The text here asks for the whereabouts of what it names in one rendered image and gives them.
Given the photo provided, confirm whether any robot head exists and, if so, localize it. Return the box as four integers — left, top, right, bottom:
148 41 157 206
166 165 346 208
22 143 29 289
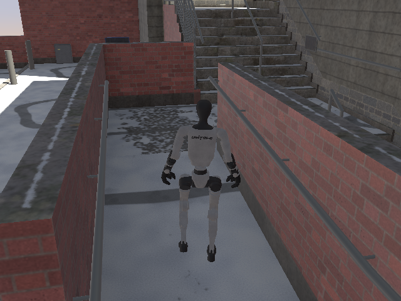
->
192 100 213 130

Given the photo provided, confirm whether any right robot hand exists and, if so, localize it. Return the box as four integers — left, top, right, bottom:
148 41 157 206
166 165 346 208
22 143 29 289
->
226 175 241 188

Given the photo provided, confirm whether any robot left forearm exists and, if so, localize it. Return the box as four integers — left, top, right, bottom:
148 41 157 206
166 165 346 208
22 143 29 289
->
163 150 176 174

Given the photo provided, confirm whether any robot right upper arm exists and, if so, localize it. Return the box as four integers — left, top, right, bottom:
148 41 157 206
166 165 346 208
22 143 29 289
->
216 127 232 163

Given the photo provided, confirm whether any robot right forearm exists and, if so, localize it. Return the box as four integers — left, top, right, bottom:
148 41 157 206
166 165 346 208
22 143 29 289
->
227 153 239 177

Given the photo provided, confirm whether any robot left upper arm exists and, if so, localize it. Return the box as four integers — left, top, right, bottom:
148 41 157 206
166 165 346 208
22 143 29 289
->
170 126 190 160

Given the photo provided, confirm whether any left robot hand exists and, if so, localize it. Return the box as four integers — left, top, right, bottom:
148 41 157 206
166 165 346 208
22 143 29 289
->
161 171 175 185

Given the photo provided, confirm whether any robot left thigh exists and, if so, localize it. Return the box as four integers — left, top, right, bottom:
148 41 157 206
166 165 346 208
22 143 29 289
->
179 174 192 211

